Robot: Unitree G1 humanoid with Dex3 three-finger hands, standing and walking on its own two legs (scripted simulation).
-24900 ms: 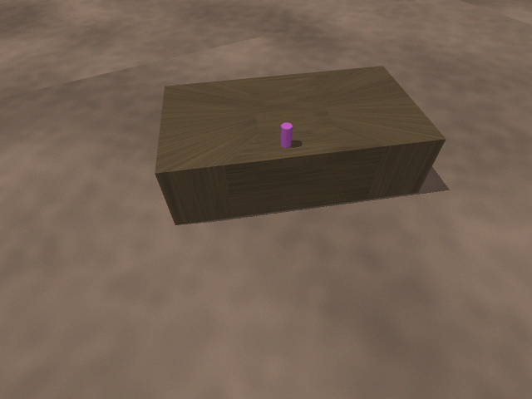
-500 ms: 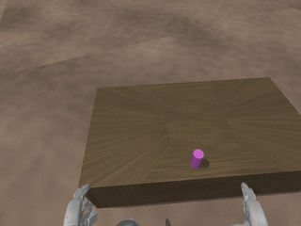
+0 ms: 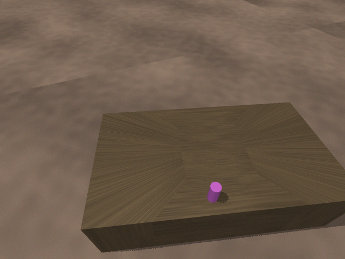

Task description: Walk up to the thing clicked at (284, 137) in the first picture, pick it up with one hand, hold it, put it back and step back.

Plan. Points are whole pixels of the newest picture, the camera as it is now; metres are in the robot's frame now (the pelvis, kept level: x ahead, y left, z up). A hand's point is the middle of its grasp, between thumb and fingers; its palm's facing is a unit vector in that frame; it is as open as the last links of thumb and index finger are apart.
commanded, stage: home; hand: right
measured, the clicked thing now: (214, 192) +0.46 -0.16 -0.36
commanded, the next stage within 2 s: stand in 1.02 s
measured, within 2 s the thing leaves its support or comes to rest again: neither
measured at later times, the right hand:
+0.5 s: hand out of the picture +0.06 -0.23 -0.14, palm faces -0.02 +0.93 -0.37, open 17.3 cm
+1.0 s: hand out of the picture +0.08 -0.23 -0.14, palm faces -0.03 +0.93 -0.37, open 17.4 cm
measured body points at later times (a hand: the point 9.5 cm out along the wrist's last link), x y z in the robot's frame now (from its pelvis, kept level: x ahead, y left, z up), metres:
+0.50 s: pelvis -0.01 +0.01 +0.01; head -0.01 +0.03 +0.46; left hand +0.04 +0.31 -0.14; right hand +0.06 -0.28 -0.12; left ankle +0.05 +0.14 -0.73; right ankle -0.03 -0.12 -0.73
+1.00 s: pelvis +0.01 +0.02 +0.01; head +0.01 +0.03 +0.46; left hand +0.06 +0.31 -0.14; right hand +0.08 -0.28 -0.12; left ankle +0.05 +0.14 -0.73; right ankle -0.03 -0.12 -0.73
